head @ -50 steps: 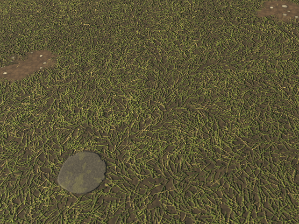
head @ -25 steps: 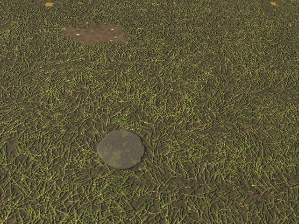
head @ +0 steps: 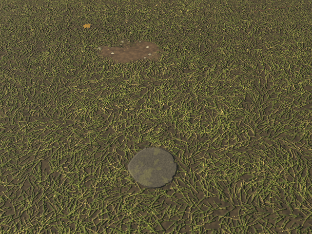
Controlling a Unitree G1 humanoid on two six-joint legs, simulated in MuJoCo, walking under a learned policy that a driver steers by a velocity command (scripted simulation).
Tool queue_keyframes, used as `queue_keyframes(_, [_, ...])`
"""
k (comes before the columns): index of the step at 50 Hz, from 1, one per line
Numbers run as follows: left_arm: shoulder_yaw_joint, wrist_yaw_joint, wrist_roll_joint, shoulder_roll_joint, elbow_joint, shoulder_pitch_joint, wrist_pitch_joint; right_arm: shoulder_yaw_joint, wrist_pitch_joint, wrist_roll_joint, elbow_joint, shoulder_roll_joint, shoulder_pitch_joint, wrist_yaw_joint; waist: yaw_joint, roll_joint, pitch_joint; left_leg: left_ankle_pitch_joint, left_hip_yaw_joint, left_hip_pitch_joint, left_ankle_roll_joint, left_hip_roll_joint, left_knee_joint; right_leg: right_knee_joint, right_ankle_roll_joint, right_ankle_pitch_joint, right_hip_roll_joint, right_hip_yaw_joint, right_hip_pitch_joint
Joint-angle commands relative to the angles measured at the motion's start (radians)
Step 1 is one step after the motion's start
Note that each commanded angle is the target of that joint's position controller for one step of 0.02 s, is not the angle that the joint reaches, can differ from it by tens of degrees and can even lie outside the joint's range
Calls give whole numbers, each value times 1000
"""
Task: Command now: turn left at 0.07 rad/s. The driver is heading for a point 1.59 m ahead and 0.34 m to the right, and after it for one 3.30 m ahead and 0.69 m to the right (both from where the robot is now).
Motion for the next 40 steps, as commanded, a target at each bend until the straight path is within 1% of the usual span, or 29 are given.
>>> queue_keyframes(1, [38,1,-7,152,-26,8,-11,-23,-16,10,-1,-107,15,-6,14,-65,-19,148,-65,-3,8,75,-53,-123,-28,120,-128,135,14])
queue_keyframes(2, [38,3,-6,149,-19,-1,-8,-19,-19,10,14,-97,18,-7,11,-56,-10,139,-69,-19,9,77,-71,-114,-27,113,-126,130,28])
queue_keyframes(3, [37,3,-5,145,-10,-1,-8,-17,-21,7,27,-97,15,-9,14,-44,-15,142,-73,-20,12,79,-82,-107,-26,123,-127,127,39])
queue_keyframes(5, [38,1,-2,142,9,6,-8,-16,-25,6,53,-99,12,-14,20,-19,-22,155,-77,-14,15,85,-94,-100,-30,139,-126,123,48])
queue_keyframes(14, [33,2,-2,134,110,24,-9,-8,-29,8,153,-99,12,-21,18,-25,-9,123,-85,-4,29,101,-119,-119,-22,96,-117,118,31])
queue_keyframes(19, [26,4,-2,126,159,46,-9,-1,-30,9,196,-90,17,-24,18,-32,-3,115,-82,-2,34,104,-123,-122,-19,92,-114,117,22])
queue_keyframes(29, [15,10,-2,101,230,93,-10,11,-32,10,253,-62,32,-27,19,-32,7,115,-72,-9,38,104,-120,-117,-17,96,-112,116,11])
queue_keyframes(40, [10,15,-1,68,274,128,-11,19,-34,10,286,-31,58,-32,21,-31,14,122,-62,-19,37,102,-109,-109,-18,106,-110,115,8])
Next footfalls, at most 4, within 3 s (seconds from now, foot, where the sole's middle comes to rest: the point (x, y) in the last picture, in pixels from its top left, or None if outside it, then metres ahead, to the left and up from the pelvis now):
1.88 right None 0.43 -0.05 -0.78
2.40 left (143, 184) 0.75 0.11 -0.78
2.96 right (179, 139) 1.00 -0.08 -0.78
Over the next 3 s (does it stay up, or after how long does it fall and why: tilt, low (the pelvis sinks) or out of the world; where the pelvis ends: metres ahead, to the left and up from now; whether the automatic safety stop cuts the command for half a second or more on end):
stays up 0.90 -0.01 -0.03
